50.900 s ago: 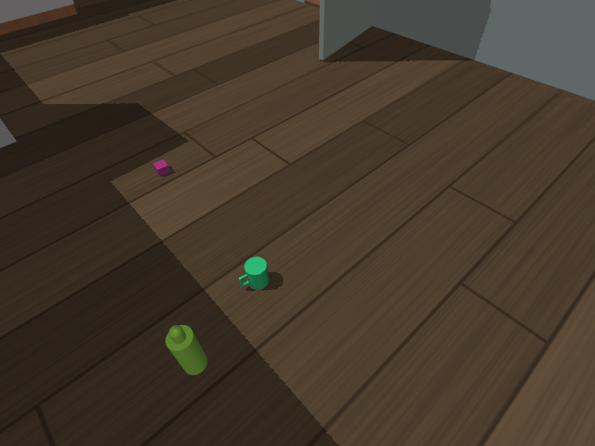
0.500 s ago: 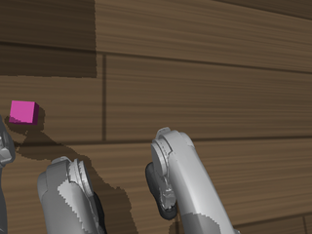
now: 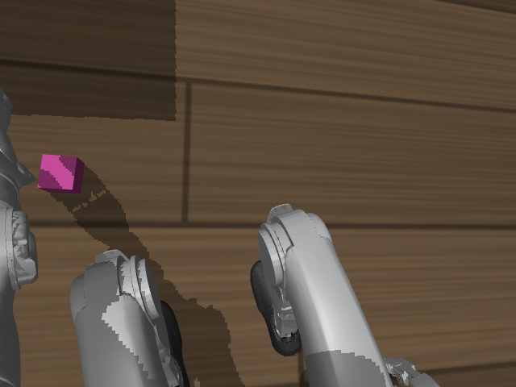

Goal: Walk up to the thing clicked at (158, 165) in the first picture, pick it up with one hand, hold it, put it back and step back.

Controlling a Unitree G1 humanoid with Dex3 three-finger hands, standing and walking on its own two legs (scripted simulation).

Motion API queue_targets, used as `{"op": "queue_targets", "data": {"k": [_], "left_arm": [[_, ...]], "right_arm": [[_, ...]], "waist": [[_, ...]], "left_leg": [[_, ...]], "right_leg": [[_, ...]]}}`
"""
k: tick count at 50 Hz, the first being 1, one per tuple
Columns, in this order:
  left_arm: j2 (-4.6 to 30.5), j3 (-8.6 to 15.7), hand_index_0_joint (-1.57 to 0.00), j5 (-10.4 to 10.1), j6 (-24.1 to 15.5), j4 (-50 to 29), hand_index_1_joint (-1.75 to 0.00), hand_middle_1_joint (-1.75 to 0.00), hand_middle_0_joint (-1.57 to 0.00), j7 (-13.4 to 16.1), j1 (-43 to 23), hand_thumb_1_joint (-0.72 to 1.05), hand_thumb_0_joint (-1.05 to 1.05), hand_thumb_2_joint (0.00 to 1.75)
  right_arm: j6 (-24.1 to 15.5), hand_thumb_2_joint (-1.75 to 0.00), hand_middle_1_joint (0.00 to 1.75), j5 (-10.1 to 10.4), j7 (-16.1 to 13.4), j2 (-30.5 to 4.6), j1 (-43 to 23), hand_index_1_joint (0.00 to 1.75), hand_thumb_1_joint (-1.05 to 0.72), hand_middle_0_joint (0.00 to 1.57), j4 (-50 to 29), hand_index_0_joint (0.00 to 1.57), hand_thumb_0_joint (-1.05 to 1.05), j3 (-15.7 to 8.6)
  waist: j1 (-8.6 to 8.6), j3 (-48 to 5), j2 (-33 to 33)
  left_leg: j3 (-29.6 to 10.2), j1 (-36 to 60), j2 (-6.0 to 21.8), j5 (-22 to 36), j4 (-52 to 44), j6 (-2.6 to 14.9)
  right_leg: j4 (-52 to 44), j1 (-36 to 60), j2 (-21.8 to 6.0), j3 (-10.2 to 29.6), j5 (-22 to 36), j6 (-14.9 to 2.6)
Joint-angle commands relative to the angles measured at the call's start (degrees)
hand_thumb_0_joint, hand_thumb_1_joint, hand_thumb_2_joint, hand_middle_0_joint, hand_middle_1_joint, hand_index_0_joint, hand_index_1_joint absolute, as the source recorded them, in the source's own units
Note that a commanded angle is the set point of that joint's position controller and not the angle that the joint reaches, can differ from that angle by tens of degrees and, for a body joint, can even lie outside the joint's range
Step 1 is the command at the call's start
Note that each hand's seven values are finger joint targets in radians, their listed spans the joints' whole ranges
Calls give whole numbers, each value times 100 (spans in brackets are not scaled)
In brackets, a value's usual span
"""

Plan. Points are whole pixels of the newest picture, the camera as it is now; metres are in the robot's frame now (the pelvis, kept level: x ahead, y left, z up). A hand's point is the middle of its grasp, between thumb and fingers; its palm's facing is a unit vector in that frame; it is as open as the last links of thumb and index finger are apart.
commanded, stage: home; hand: left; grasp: from above
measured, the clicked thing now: (62, 174) +0.51 +0.27 -0.32
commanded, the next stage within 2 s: none
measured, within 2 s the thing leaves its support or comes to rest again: neither
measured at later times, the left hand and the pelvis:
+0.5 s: hand out of the picture +0.35 +0.28 +0.01, palm faces -0.40 -0.54 -0.74, open 9.5 cm; pelvis +0.01 +0.01 +0.13, yaw +4 degrees
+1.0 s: hand out of the picture +0.26 +0.21 +0.22, palm faces +0.05 -0.95 -0.32, open 7.5 cm; pelvis +0.06 +0.00 +0.31, yaw +7 degrees
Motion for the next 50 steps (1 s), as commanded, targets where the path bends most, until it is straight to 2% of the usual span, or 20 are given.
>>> {"op": "queue_targets", "data": {"k": [1, 2, 4, 5, 6, 8, 11, 14, 15, 19, 21, 23, 28, 31, 32, 35, 38, 41, 44, 50], "left_arm": [[1196, 61, -23, -72, -748, -2091, -70, -68, -26, -249, -1338, -9, 0, 98], [1585, 279, -23, -43, -919, -2909, -70, -68, -26, -257, -1345, -6, 0, 99], [1720, 578, -22, -110, -1134, -4169, -63, -61, -24, -205, -363, -5, 0, 92], [1580, 636, -21, -121, -1160, -4209, -60, -58, -23, -152, 342, 3, 0, 90], [1613, 763, -22, -169, -1215, -5003, -58, -56, -23, -70, 477, 11, 0, 92], [1540, 941, -22, -263, -1168, -5767, -57, -55, -24, 73, 600, 21, 0, 94], [929, 700, -23, -588, -916, -5918, -55, -54, -24, 109, 548, 37, 0, 98], [244, 308, -22, -945, -616, -4829, -52, -51, -23, -36, 1616, 40, 0, 96], [-117, 91, -21, -1142, -538, -4612, -48, -46, -22, -164, 2007, 43, 0, 92], [-866, -503, -20, -2194, -232, -5516, -40, -40, -20, -849, 2670, 46, 0, 85], [-905, -515, -19, -2705, -197, -6132, -39, -38, -20, -1051, 2741, 50, 0, 84], [-1068, -544, -21, -3027, -254, -6338, -43, -42, -22, -1139, 2974, 63, 0, 95], [-715, 282, -18, -3356, -345, -7251, -28, -28, -18, -730, 3761, 72, 0, 80], [-1186, 315, -20, -3464, -200, -7226, -29, -29, -20, -441, 4521, 85, 0, 88], [-1081, 426, -20, -3538, -124, -7412, -30, -30, -20, -383, 4466, 89, 0, 90], [-1627, 189, -20, -4055, 197, -7445, -30, -30, -20, -454, 5438, 88, 0, 89], [-1775, 171, -20, -4735, 478, -8119, -30, -30, -20, -580, 6063, 89, 0, 89], [-1895, 161, -20, -5231, 722, -8430, -30, -30, -20, -608, 6564, 89, 0, 90], [-2006, 215, -20, -5557, 816, -8708, -30, -30, -20, -571, 6818, 89, 0, 90], [-2318, 357, -20, -5993, 1034, -9085, -29, -29, -20, -555, 7783, 88, 0, 89]], "right_arm": [[129, -89, 30, -3, -219, -1439, 1398, 30, -88, 20, -60, 20, 0, -609], [156, -89, 30, 29, -271, -1467, 1405, 30, -88, 20, -123, 20, 0, -677], [223, -90, 30, 110, -415, -1533, 1375, 30, -89, 20, -376, 20, 0, -919], [274, -90, 30, 150, -461, -1552, 1339, 30, -89, 20, -416, 20, 0, -1057], [351, -90, 30, 199, -495, -1496, 1324, 30, -89, 20, -488, 20, 0, -1142], [528, -90, 30, 295, -559, -1359, 1268, 30, -89, 20, -563, 20, 0, -1331], [687, -90, 30, 407, -642, -1030, 1181, 30, -89, 20, -517, 20, 0, -1432], [757, -90, 30, 486, -739, -910, 1050, 30, -89, 20, -496, 20, 0, -1375], [769, -90, 30, 487, -755, -914, 993, 30, -89, 20, -522, 20, 0, -1369], [716, -90, 30, 627, -884, -931, 581, 30, -89, 20, -813, 20, 0, -1399], [595, -90, 30, 698, -970, -867, 373, 30, -90, 20, -890, 20, 0, -1353], [449, -90, 30, 756, -1031, -746, 222, 30, -89, 20, -917, 20, 0, -1287], [273, -90, 30, 882, -1188, -499, -82, 30, -90, 20, -1062, 20, 0, -1216], [215, -90, 30, 927, -1250, -387, -191, 30, -90, 20, -1058, 20, 0, -1191], [214, -90, 30, 929, -1264, -371, -203, 30, -90, 20, -1086, 20, 0, -1195], [166, -90, 30, 938, -1307, -306, -265, 30, -90, 20, -1209, 20, 0, -1243], [86, -90, 30, 949, -1398, -282, -326, 30, -90, 20, -1363, 20, 0, -1252], [-9, -90, 30, 958, -1498, -187, -349, 30, -90, 20, -1405, 20, 0, -1189], [-129, -90, 30, 968, -1623, -88, -241, 30, -90, 20, -1402, 20, 0, -1101], [-290, -90, 30, 955, -1860, 24, 6, 30, -90, 20, -1521, 20, 0, -976]], "waist": [[126, -4588, 1354], [387, -5187, 1843], [788, -5940, 2435], [832, -5919, 2336], [950, -6236, 2334], [1056, -6431, 2360], [951, -6264, 2072], [970, -5015, 1392], [899, -4475, 1125], [983, -4108, 848], [953, -4094, 648], [911, -3948, 440], [1428, -4380, 933], [1420, -4180, 910], [1459, -4275, 942], [1368, -3966, 546], [1370, -4037, 408], [1281, -3769, 114], [1207, -3426, 79], [1318, -2682, 314]], "left_leg": [[546, 2227, -105, 1085, -1211, 39], [565, 2667, -106, 1325, -1304, -9], [549, 3546, -94, 1786, -1565, -79], [545, 3664, -87, 1880, -1654, -107], [537, 3942, -94, 2013, -1757, -106], [543, 4096, -121, 2014, -1954, -63], [538, 4171, -78, 1558, -2349, 67], [377, 3650, -71, 463, -2979, 193], [293, 3412, -95, 26, -3173, 227], [40, 3887, -19, -723, -4050, 231], [32, 4145, 4, -566, -4237, 227], [18, 4285, 8, -406, -4362, 242], [167, 5399, -12, 461, -4880, 150], [219, 5865, -46, 805, -5277, 97], [243, 6000, -53, 832, -5366, 107], [251, 6219, -65, 719, -5770, 144], [246, 6637, -75, 662, -6186, 171], [359, 6860, -103, 938, -6458, 191], [413, 7215, -99, 1215, -6728, 192], [379, 8095, -89, 1447, -7609, 143]], "right_leg": [[-1477, 2982, 208, -308, 689, -341], [-1422, 3080, 174, -283, 884, -367], [-1429, 3065, 91, -249, 1238, -436], [-1429, 3080, 85, -227, 1349, -448], [-1466, 3088, 77, -221, 1490, -458], [-1563, 3004, 46, -157, 1493, -470], [-1854, 2862, 51, -102, 1178, -395], [-2278, 2754, 116, -125, 433, -313], [-2457, 2714, 122, -134, 101, -306], [-3034, 3178, 156, -141, -271, -259], [-3310, 3507, 145, -121, -64, -231], [-3460, 3649, 125, -83, 100, -217], [-3800, 4399, 34, 148, 610, -259], [-4163, 4716, 2, 175, 784, -286], [-4341, 4926, -5, 201, 798, -286], [-4996, 5544, 13, 235, 666, -245], [-5594, 6330, 31, 304, 643, -195], [-6169, 6996, 62, 395, 835, -176], [-6584, 7385, 66, 431, 1036, -171], [-7422, 8093, 7, 436, 1192, -178]]}}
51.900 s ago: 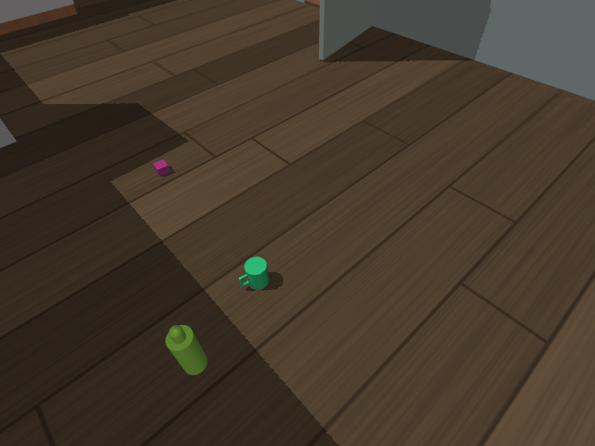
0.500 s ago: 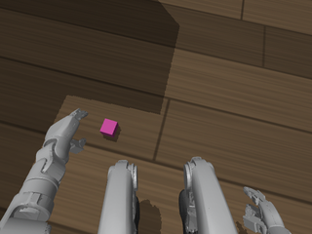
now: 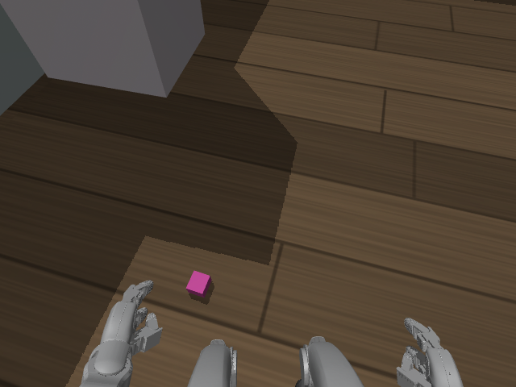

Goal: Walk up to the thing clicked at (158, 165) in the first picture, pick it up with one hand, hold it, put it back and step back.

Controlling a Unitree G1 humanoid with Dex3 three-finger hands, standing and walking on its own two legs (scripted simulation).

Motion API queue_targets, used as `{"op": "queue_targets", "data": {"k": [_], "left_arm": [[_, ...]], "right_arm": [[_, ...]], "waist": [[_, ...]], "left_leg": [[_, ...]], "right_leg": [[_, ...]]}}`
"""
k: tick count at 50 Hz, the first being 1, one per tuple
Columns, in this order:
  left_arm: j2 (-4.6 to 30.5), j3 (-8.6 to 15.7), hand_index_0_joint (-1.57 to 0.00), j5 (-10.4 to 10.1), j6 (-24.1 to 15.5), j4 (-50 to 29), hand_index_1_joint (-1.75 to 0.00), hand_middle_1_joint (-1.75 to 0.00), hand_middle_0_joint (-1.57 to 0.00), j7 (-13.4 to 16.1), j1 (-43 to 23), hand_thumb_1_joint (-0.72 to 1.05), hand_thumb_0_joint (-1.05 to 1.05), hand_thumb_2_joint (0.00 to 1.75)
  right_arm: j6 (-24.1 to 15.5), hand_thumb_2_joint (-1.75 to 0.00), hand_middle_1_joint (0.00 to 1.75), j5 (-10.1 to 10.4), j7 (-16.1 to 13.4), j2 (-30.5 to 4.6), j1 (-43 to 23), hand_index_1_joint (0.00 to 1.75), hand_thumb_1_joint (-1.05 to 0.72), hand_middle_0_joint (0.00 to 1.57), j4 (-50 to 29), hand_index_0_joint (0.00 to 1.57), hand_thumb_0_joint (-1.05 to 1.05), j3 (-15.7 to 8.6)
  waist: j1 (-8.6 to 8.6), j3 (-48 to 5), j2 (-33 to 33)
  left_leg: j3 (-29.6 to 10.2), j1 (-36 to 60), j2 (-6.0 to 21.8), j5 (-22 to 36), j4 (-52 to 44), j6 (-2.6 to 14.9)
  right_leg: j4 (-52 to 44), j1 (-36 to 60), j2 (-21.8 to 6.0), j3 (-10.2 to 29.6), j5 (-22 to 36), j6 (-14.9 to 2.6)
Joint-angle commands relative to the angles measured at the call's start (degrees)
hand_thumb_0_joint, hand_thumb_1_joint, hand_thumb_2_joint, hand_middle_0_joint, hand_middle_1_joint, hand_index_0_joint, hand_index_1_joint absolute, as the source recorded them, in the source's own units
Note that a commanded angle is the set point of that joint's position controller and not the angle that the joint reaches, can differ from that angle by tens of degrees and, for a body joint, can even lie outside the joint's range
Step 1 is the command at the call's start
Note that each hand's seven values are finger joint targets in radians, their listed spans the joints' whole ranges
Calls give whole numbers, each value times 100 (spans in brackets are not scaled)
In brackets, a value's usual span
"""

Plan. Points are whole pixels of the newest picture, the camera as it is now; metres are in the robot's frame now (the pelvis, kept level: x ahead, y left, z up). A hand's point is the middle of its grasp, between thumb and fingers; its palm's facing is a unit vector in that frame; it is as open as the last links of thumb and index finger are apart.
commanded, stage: home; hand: left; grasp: from above
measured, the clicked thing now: (199, 284) +0.48 +0.22 -0.63
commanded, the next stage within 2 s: none
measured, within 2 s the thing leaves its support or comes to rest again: neither
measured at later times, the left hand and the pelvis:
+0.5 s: hand (126, 354) +0.19 +0.19 +0.02, palm faces +0.08 -0.98 -0.20, open 7.4 cm; pelvis +0.04 +0.00 +0.07, yaw +2 degrees
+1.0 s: hand (123, 351) +0.19 +0.19 +0.02, palm faces +0.06 -0.98 -0.20, open 7.4 cm; pelvis +0.04 +0.01 +0.07, yaw +1 degrees
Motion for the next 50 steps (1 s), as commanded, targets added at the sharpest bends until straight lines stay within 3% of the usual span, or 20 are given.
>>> {"op": "queue_targets", "data": {"k": [1, 2, 3, 7, 14, 21, 25, 33, 50], "left_arm": [[574, 482, -20, -323, -26, -1458, -29, -29, -20, 135, 43, 87, 0, 88], [590, 582, -19, -385, 62, -1555, -29, -29, -19, 134, 259, 85, 0, 87], [450, 464, -19, -442, 145, -1717, -29, -29, -19, 117, 453, 84, 0, 86], [288, 440, -20, -621, 439, -2165, -29, -29, -20, 73, 1110, 88, 0, 89], [218, 377, -20, -629, 657, -2620, -30, -30, -20, -112, 1718, 89, 0, 89], [271, 348, -20, -576, 648, -2709, -30, -30, -20, -286, 1521, 90, 0, 90], [344, 461, -20, -555, 582, -2817, -30, -30, -20, -314, 1443, 90, 0, 90], [365, 458, -20, -517, 545, -2880, -30, -30, -20, -276, 1611, 90, 0, 90], [358, 414, -20, -553, 602, -2885, -30, -30, -20, -258, 1653, 90, 0, 90]], "right_arm": [[-398, -90, 30, -26, -263, -672, 63, 30, -90, 20, -863, 20, 0, -235], [-421, -90, 30, -39, -291, -685, 84, 30, -90, 20, -876, 20, 0, -233], [-436, -90, 30, -44, -321, -663, 132, 30, -90, 20, -932, 20, 0, -207], [-516, -90, 30, -63, -435, -632, 214, 30, -90, 20, -1064, 20, 0, -180], [-709, -90, 30, -151, -560, -635, 227, 30, -90, 20, -1233, 20, 0, -201], [-913, -90, 30, -220, -574, -703, 193, 30, -90, 20, -1228, 20, 0, -247], [-1003, -90, 30, -254, -569, -693, 163, 30, -90, 20, -1217, 20, 0, -245], [-1016, -90, 30, -260, -535, -699, 71, 30, -90, 20, -1193, 20, 0, -241], [-1019, -90, 30, -245, -545, -698, 112, 30, -90, 20, -1209, 20, 0, -232]], "waist": [[-25, -1237, 216], [57, -1198, 265], [64, -1136, 339], [117, -785, 279], [85, -235, -72], [47, -51, -22], [115, -172, -56], [231, -190, 156], [237, -213, 28]], "left_leg": [[53, 1720, -134, 818, -1716, 218], [57, 1915, -124, 917, -1863, 204], [64, 2123, -128, 1006, -2032, 185], [35, 2546, -107, 1325, -2488, 155], [32, 2824, -114, 1587, -2782, 201], [55, 3007, -111, 1593, -2886, 183], [109, 3004, -161, 1528, -2797, 201], [81, 3035, -131, 1532, -2863, 161], [50, 2920, -112, 1370, -2858, 158]], "right_leg": [[-1901, 1870, 53, 198, 802, -49], [-2009, 2021, 53, 176, 891, -52], [-2125, 2168, 53, 151, 980, -50], [-2498, 2595, 95, 44, 1255, -42], [-2832, 2816, 129, -65, 1439, -7], [-2827, 2763, 111, -94, 1377, 3], [-2879, 2906, 43, -23, 1379, 33], [-2813, 2955, 70, -64, 1357, 7], [-2811, 2906, 83, -62, 1206, 13]]}}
